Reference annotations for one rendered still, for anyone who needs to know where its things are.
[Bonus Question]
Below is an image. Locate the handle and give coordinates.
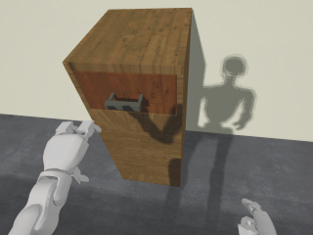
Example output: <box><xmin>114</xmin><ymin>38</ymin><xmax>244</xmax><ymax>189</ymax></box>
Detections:
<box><xmin>104</xmin><ymin>92</ymin><xmax>144</xmax><ymax>112</ymax></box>

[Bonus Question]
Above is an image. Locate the robot left forearm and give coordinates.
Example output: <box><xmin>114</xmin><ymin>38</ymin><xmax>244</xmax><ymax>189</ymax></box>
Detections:
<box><xmin>8</xmin><ymin>169</ymin><xmax>72</xmax><ymax>235</ymax></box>

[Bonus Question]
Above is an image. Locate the left robot hand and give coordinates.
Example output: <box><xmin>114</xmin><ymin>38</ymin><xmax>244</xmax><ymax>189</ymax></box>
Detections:
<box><xmin>43</xmin><ymin>120</ymin><xmax>102</xmax><ymax>184</ymax></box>

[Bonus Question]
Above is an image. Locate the cabinet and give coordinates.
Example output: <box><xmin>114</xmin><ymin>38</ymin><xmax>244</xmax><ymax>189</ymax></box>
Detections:
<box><xmin>62</xmin><ymin>8</ymin><xmax>193</xmax><ymax>187</ymax></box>

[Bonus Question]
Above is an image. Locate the right robot hand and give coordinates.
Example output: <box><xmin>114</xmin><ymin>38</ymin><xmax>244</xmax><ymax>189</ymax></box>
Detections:
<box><xmin>238</xmin><ymin>198</ymin><xmax>277</xmax><ymax>235</ymax></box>

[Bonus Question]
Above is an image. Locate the drawer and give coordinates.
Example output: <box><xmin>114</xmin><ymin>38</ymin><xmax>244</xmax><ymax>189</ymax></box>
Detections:
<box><xmin>74</xmin><ymin>70</ymin><xmax>177</xmax><ymax>116</ymax></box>

